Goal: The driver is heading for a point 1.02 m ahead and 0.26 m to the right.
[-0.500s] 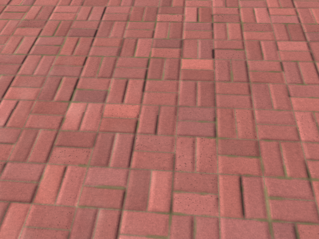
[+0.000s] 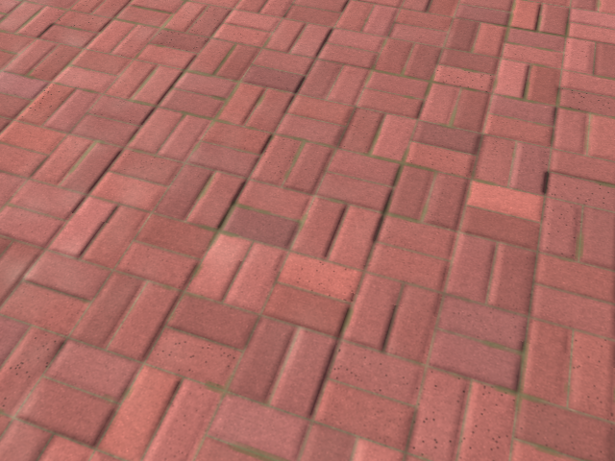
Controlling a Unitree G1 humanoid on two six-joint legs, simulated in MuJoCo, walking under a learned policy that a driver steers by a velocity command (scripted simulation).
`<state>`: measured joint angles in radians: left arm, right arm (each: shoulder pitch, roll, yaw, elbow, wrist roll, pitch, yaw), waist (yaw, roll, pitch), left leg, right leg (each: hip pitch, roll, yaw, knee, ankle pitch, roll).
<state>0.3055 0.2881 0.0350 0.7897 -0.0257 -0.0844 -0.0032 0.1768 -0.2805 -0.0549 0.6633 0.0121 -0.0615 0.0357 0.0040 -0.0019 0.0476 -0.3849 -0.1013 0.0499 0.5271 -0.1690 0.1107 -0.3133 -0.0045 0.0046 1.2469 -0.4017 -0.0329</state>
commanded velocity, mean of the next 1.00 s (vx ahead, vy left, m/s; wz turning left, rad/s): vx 0.21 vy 0.00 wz -0.37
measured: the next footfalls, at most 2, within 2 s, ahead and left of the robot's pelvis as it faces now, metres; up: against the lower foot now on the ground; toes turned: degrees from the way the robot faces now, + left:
right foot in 0.36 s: +0.39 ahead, -0.17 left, +0.00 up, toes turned -7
left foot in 0.84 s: +0.43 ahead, +0.04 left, +0.00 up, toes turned -29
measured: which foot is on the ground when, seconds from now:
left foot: down 0.00-0.38, up 0.40-0.82, down 0.84-1.00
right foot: up 0.00-0.34, down 0.36-0.84, up 0.86-1.00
